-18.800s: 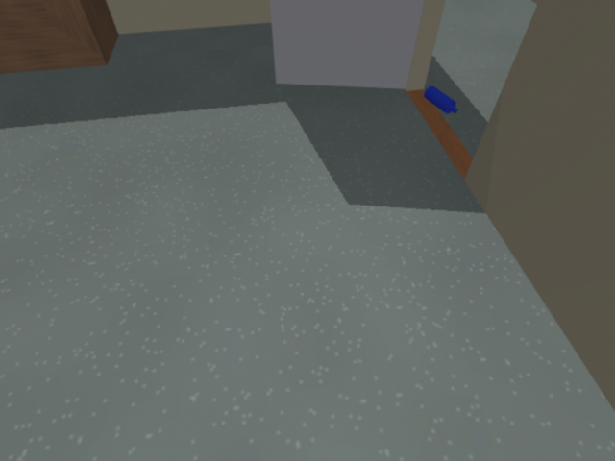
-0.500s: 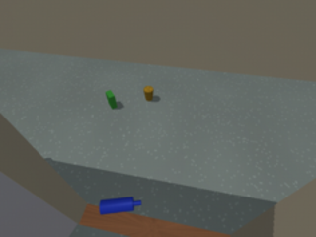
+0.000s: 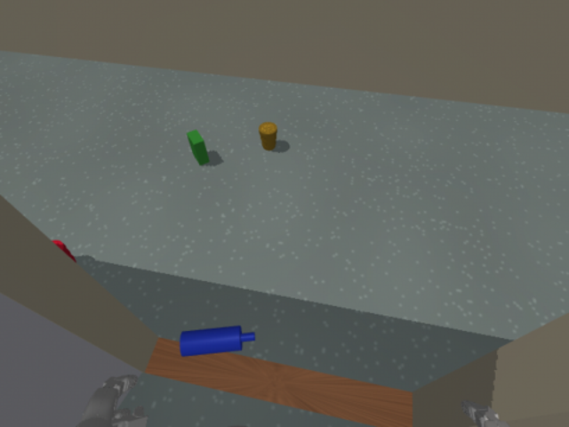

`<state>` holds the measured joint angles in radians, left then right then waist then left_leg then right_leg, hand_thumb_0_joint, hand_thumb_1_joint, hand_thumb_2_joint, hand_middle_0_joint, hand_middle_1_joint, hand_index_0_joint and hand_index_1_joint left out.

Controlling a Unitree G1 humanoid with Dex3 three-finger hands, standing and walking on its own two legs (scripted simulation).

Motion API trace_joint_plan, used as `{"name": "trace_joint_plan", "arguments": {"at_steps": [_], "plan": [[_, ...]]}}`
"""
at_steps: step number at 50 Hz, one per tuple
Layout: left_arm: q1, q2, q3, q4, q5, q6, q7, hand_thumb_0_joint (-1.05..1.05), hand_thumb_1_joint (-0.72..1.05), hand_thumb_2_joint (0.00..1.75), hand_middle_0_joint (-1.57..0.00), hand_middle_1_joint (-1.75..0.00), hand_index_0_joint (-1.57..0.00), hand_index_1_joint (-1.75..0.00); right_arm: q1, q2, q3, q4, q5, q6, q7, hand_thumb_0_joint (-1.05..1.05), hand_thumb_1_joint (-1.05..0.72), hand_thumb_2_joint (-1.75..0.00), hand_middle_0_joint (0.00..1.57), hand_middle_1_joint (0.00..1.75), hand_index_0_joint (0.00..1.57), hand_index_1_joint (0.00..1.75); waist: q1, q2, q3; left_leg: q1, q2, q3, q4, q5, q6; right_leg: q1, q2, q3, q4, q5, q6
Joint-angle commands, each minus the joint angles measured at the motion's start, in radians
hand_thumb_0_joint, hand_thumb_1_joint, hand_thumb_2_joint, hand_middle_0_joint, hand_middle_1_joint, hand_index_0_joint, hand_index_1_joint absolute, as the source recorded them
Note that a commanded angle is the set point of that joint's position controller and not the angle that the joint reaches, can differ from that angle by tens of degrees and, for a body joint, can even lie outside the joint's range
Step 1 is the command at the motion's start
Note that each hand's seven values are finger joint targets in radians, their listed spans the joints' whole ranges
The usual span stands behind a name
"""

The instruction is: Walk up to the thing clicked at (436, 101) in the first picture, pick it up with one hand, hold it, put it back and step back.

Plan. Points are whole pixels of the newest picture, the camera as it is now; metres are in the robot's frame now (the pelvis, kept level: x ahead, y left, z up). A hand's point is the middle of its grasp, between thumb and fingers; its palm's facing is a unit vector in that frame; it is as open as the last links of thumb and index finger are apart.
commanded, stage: rise first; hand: left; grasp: from above
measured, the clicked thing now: (218, 340) +0.42 +0.25 -0.73
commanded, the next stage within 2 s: none
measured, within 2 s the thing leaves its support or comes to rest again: neither
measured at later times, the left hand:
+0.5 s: hand (141, 418) +0.15 +0.27 -0.21, palm faces -0.15 -0.88 -0.45, open 13.9 cm
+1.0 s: hand (144, 425) +0.14 +0.29 -0.28, palm faces -0.32 -0.75 -0.58, open 14.2 cm
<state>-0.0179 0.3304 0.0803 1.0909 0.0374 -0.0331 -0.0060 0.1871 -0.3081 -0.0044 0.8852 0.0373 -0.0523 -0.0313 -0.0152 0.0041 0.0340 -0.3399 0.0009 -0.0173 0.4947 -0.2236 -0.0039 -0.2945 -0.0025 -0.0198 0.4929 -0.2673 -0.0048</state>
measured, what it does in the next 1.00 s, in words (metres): lowers itself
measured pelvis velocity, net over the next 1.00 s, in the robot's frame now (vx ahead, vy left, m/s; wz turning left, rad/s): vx -0.02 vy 0.01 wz -0.02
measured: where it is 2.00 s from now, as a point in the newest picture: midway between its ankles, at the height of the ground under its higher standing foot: outside the picture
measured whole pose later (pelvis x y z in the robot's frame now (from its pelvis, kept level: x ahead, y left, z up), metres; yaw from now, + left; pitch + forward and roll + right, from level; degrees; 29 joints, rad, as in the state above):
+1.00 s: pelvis -0.02 +0.01 -0.14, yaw -1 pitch +25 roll -3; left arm 0.19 0.39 0.12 0.48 0.39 0.13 0.03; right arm 0.16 -0.26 -0.02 0.54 0.01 -0.19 0.00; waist -0.03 0.01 -0.17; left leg -1.26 0.01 -0.04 1.42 -0.59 0.01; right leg -1.19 0.01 -0.04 1.39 -0.63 0.00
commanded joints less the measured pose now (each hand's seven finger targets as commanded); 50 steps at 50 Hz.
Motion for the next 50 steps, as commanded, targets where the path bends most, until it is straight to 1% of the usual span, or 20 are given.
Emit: {"name": "trace_joint_plan", "arguments": {"at_steps": [1,3,6,9,10,13,14,18,19,26,28,31,32,34,38,39,41,44,46,50], "plan": [[0.027,0.233,0.122,-0.076,0.081,-0.001,-0.007,0.00,0.14,1.01,0.00,-1.09,-0.02,-1.05,0.070,-0.134,-0.077,-0.187,-0.013,-0.030,-0.005,0.00,-0.95,-0.91,0.20,0.30,0.20,0.30,0.042,0.029,-0.273,-0.027,-0.029,0.037,0.087,0.111,0.014,-0.035,0.003,0.008,0.067,0.141,-0.024],[0.070,0.220,0.120,-0.130,0.103,0.041,0.003,0.00,0.00,0.99,-0.01,-1.10,-0.05,-1.06,0.063,-0.128,-0.080,-0.233,-0.005,-0.028,-0.005,0.00,-0.94,-0.91,0.20,0.30,0.20,0.30,0.044,0.049,-0.289,-0.021,-0.031,0.034,0.085,0.143,0.011,-0.036,0.009,0.005,0.074,0.165,-0.024],[0.059,0.187,0.103,-0.192,0.117,0.114,0.010,0.00,-0.24,0.99,-0.04,-1.08,-0.06,-1.05,0.038,-0.123,-0.078,-0.291,0.000,-0.027,0.001,0.00,-0.95,-0.91,0.20,0.30,0.20,0.30,0.017,0.016,-0.250,-0.060,-0.018,0.020,0.121,0.139,0.010,-0.108,0.020,-0.010,0.107,0.140,-0.023],[0.020,0.204,0.122,-0.278,0.130,0.140,0.022,0.00,-0.47,0.97,-0.06,-1.07,-0.07,-1.06,0.040,-0.110,-0.077,-0.329,-0.007,-0.042,0.003,0.00,-0.90,-0.90,0.20,0.30,0.20,0.30,0.009,-0.018,-0.249,-0.145,-0.012,0.018,0.201,0.076,0.015,-0.184,0.020,-0.010,0.169,0.077,-0.015],[0.052,0.183,0.116,-0.289,0.134,0.147,0.022,0.00,-0.49,0.97,-0.06,-1.07,-0.07,-1.06,0.050,-0.106,-0.077,-0.337,-0.007,-0.048,0.004,0.00,-0.89,-0.90,0.20,0.30,0.20,0.30,0.006,0.001,-0.256,-0.154,-0.012,0.021,0.222,0.069,0.014,-0.209,0.021,-0.008,0.197,0.069,-0.015],[0.079,0.207,0.139,-0.386,0.145,0.147,0.022,0.00,-0.51,0.97,-0.06,-1.07,-0.07,-1.06,0.073,-0.101,-0.086,-0.352,-0.013,-0.065,0.000,0.00,-0.89,-0.89,0.20,0.30,0.20,0.30,0.000,0.019,-0.300,-0.193,-0.005,0.018,0.294,0.079,0.015,-0.267,0.020,-0.005,0.272,0.078,-0.013],[0.060,0.204,0.128,-0.473,0.150,0.143,0.019,0.00,-0.52,0.98,-0.07,-1.07,-0.07,-1.06,0.069,-0.101,-0.088,-0.375,-0.013,-0.074,0.000,0.00,-0.90,-0.90,0.20,0.30,0.20,0.30,-0.006,0.041,-0.331,-0.183,0.000,0.013,0.312,0.100,0.015,-0.285,0.020,-0.004,0.296,0.093,-0.013],[0.138,0.195,0.124,-0.573,0.173,0.162,0.015,0.00,-0.55,0.99,-0.07,-1.06,-0.06,-1.06,0.061,-0.095,-0.088,-0.402,-0.015,-0.090,-0.004,0.00,-0.90,-0.90,0.20,0.30,0.20,0.30,-0.009,0.059,-0.349,-0.222,0.009,-0.006,0.366,0.094,0.014,-0.359,0.021,-0.009,0.354,0.062,-0.016],[0.159,0.196,0.139,-0.565,0.176,0.168,0.019,0.00,-0.55,1.00,-0.06,-1.05,-0.06,-1.06,0.055,-0.098,-0.090,-0.410,-0.015,-0.091,-0.005,0.00,-0.89,-0.90,0.20,0.30,0.20,0.30,-0.010,0.034,-0.341,-0.244,0.010,-0.006,0.373,0.075,0.014,-0.362,0.024,-0.010,0.359,0.049,-0.015],[0.256,0.184,0.119,-0.699,0.209,0.215,0.024,0.00,-0.57,0.96,-0.08,-1.08,-0.09,-1.07,0.051,-0.090,-0.087,-0.442,-0.020,-0.114,-0.008,0.00,-0.93,-0.91,0.20,0.30,0.20,0.30,-0.020,0.063,-0.391,-0.304,0.011,-0.010,0.487,0.108,0.024,-0.459,0.024,-0.007,0.447,0.068,-0.011],[0.281,0.195,0.132,-0.741,0.218,0.220,0.030,0.00,-0.57,0.96,-0.08,-1.08,-0.09,-1.07,0.044,-0.088,-0.086,-0.450,-0.022,-0.120,-0.005,0.00,-0.93,-0.91,0.20,0.30,0.20,0.30,-0.002,0.075,-0.395,-0.332,0.015,-0.016,0.497,0.100,0.018,-0.479,0.024,-0.013,0.479,0.043,-0.017],[0.312,0.169,0.111,-0.769,0.227,0.232,0.031,0.00,-0.58,0.96,-0.09,-1.08,-0.10,-1.07,0.036,-0.085,-0.084,-0.469,-0.021,-0.129,-0.003,0.00,-0.95,-0.91,0.20,0.30,0.20,0.30,-0.018,0.073,-0.401,-0.362,0.015,-0.021,0.525,0.075,0.019,-0.517,0.027,-0.016,0.508,0.024,-0.017],[0.319,0.190,0.127,-0.794,0.229,0.233,0.035,0.00,-0.60,0.95,-0.09,-1.08,-0.10,-1.07,0.036,-0.084,-0.084,-0.472,-0.023,-0.131,-0.003,0.00,-0.96,-0.91,0.20,0.30,0.20,0.30,-0.008,0.083,-0.403,-0.381,0.013,-0.019,0.535,0.056,0.018,-0.521,0.026,-0.016,0.518,0.014,-0.018],[0.344,0.180,0.120,-0.801,0.233,0.238,0.037,0.00,-0.58,0.94,-0.09,-1.09,-0.10,-1.07,0.029,-0.085,-0.083,-0.478,-0.022,-0.135,0.000,0.00,-0.95,-0.91,0.20,0.30,0.20,0.30,-0.007,0.071,-0.417,-0.400,0.014,-0.026,0.553,0.049,0.018,-0.546,0.029,-0.019,0.541,0.000,-0.018],[0.367,0.172,0.110,-0.841,0.248,0.241,0.037,0.00,-0.60,0.95,-0.09,-1.09,-0.11,-1.08,0.016,-0.085,-0.083,-0.491,-0.020,-0.143,0.004,0.00,-0.96,-0.91,0.20,0.30,0.20,0.30,-0.011,0.071,-0.430,-0.445,0.014,-0.035,0.589,0.015,0.017,-0.601,0.031,-0.022,0.586,-0.030,-0.021],[0.370,0.190,0.122,-0.863,0.254,0.240,0.039,0.00,-0.61,0.95,-0.10,-1.08,-0.10,-1.07,0.014,-0.084,-0.083,-0.492,-0.021,-0.145,0.004,0.00,-0.97,-0.92,0.20,0.30,0.20,0.30,-0.002,0.094,-0.438,-0.455,0.012,-0.034,0.601,0.018,0.016,-0.606,0.030,-0.020,0.599,-0.027,-0.022],[0.356,0.195,0.111,-0.881,0.261,0.235,0.039,0.00,-0.60,0.94,-0.10,-1.09,-0.11,-1.08,0.009,-0.086,-0.082,-0.487,-0.021,-0.150,0.007,0.00,-0.97,-0.92,0.20,0.30,0.20,0.30,-0.010,0.093,-0.466,-0.447,0.018,-0.047,0.624,0.041,0.015,-0.648,0.034,-0.025,0.630,-0.030,-0.022],[0.251,0.202,0.102,-0.801,0.308,0.204,0.046,0.00,-0.60,0.94,-0.10,-1.08,-0.11,-1.07,-0.005,-0.090,-0.080,-0.477,-0.020,-0.161,0.008,0.00,-0.96,-0.91,0.20,0.30,0.20,0.30,-0.039,0.058,-0.408,-0.576,0.007,-0.036,0.693,-0.067,0.024,-0.732,0.035,-0.019,0.679,-0.079,-0.020],[0.175,0.238,0.121,-0.753,0.340,0.164,0.052,0.00,-0.60,0.95,-0.09,-1.07,-0.10,-1.06,-0.011,-0.096,-0.077,-0.455,-0.022,-0.170,0.015,0.00,-0.95,-0.91,0.20,0.30,0.20,0.30,-0.037,0.046,-0.419,-0.654,0.004,-0.033,0.744,-0.120,0.025,-0.783,0.031,-0.012,0.726,-0.116,-0.021],[0.051,0.266,0.114,-0.659,0.438,0.063,0.062,0.00,-0.57,0.96,-0.09,-1.07,-0.10,-1.06,-0.027,-0.116,-0.087,-0.415,-0.026,-0.197,0.031,0.00,-0.94,-0.91,0.20,0.30,0.20,0.30,-0.025,0.086,-0.488,-0.743,0.002,-0.038,0.844,-0.165,0.018,-0.937,0.029,-0.004,0.860,-0.162,-0.025]]}}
